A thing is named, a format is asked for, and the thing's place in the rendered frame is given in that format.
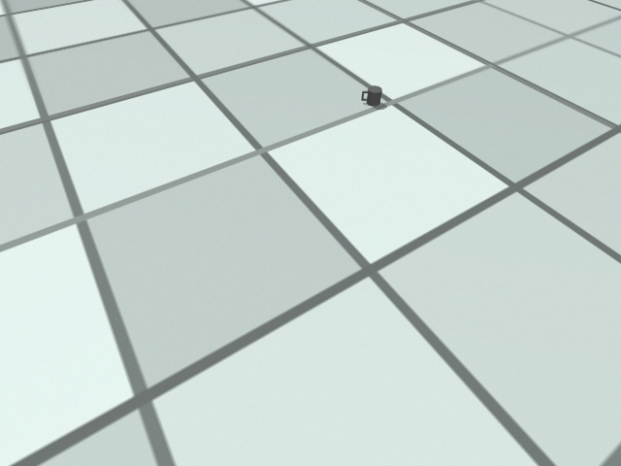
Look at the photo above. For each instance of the mug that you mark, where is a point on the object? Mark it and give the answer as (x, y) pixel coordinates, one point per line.
(374, 95)

